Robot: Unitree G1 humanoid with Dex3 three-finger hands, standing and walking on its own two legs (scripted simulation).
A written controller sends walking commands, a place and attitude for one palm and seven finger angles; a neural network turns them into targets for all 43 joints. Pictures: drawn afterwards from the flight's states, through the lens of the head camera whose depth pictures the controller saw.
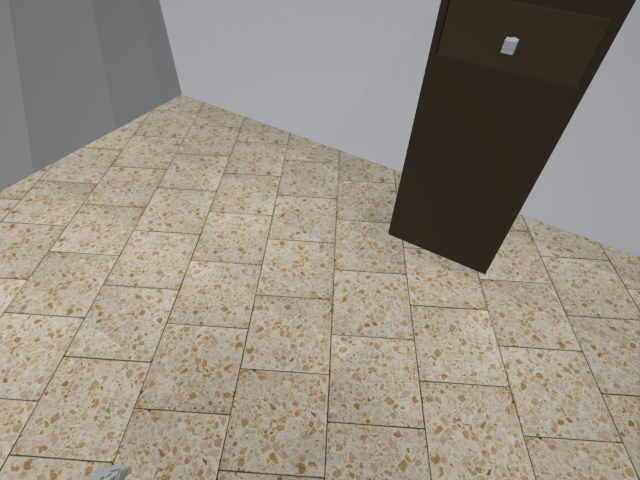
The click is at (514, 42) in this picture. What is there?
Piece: drawer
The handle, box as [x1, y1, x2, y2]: [500, 37, 518, 54]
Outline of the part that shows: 507,37 504,41 500,52 512,54 518,39 516,37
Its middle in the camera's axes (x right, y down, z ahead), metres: +0.50 -0.51 +1.02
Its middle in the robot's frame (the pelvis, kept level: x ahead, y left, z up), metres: +1.13 -0.44 +0.11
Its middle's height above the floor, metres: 0.88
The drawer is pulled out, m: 0.00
